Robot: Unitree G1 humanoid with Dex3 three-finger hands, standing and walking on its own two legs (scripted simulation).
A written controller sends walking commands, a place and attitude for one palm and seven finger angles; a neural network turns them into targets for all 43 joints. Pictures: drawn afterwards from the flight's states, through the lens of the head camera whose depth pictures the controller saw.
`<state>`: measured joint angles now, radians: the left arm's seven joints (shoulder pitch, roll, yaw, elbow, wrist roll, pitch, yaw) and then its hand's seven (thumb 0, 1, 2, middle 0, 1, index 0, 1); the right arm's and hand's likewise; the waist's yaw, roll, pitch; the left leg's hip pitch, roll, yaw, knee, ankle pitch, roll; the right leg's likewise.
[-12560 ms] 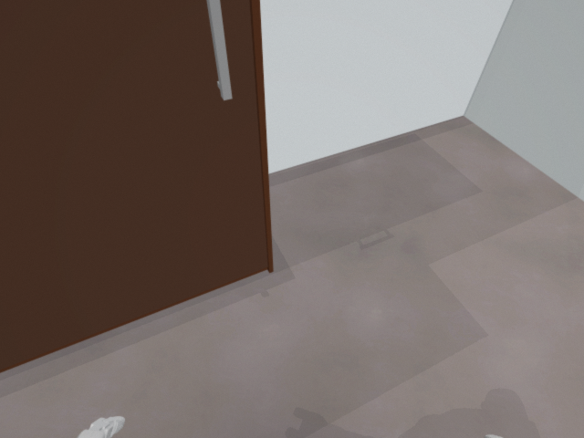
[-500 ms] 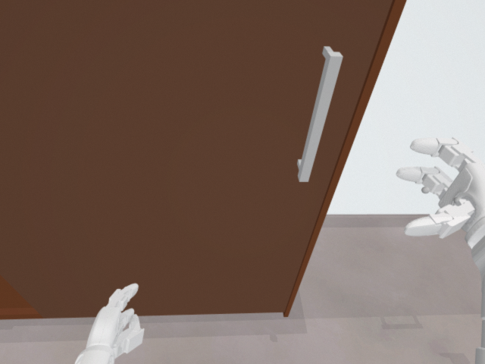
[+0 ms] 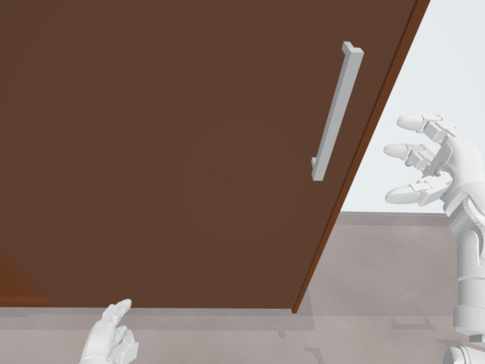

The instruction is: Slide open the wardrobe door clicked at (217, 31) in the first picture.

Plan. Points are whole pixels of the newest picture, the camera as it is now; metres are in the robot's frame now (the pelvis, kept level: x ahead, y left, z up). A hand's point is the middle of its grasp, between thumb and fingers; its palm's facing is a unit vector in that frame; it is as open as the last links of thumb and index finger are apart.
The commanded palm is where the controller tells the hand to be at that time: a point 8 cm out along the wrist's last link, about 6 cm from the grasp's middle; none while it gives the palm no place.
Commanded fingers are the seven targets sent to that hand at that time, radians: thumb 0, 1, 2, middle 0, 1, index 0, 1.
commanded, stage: move the hooked fingers beside the handle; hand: right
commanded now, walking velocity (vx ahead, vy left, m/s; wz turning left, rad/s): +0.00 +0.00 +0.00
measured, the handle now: (330, 119) +0.49 -0.14 +0.19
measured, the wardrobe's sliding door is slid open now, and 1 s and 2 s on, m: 0.00 0.00 0.00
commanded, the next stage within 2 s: none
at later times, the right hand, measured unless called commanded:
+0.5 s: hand (376, 142) +0.41 -0.19 +0.20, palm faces +0.03 +1.00 -0.02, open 14.0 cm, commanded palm +0.39 -0.24 +0.21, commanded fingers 0.00 0.50 -0.30 0.30 1.20 0.30 1.20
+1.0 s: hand (374, 141) +0.40 -0.19 +0.21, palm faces +0.01 +1.00 -0.02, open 14.0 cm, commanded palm +0.39 -0.23 +0.20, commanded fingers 0.00 0.50 -0.30 0.30 1.20 0.30 1.20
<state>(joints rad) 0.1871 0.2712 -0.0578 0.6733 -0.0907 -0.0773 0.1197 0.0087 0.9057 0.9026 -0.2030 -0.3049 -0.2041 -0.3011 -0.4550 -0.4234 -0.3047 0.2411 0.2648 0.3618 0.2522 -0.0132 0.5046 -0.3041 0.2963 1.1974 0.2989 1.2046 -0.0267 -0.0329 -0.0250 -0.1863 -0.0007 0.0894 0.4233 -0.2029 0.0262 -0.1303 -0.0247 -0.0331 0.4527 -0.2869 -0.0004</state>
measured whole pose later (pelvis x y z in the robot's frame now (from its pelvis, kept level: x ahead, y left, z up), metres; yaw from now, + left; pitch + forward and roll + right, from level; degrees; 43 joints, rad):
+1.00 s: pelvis +0.00 +0.00 +0.00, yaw +1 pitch -1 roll +1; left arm 0.24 0.26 -0.03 0.71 -0.09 -0.06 0.11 0.01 0.91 0.90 -0.20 -0.30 -0.20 -0.30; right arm -0.62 -0.36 -0.22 0.42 0.21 0.28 0.16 -0.01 0.51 -0.30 0.30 1.20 0.30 1.20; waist 0.00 -0.03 -0.03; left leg -0.19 0.00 0.08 0.38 -0.18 0.02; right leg -0.13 -0.03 -0.04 0.42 -0.27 -0.01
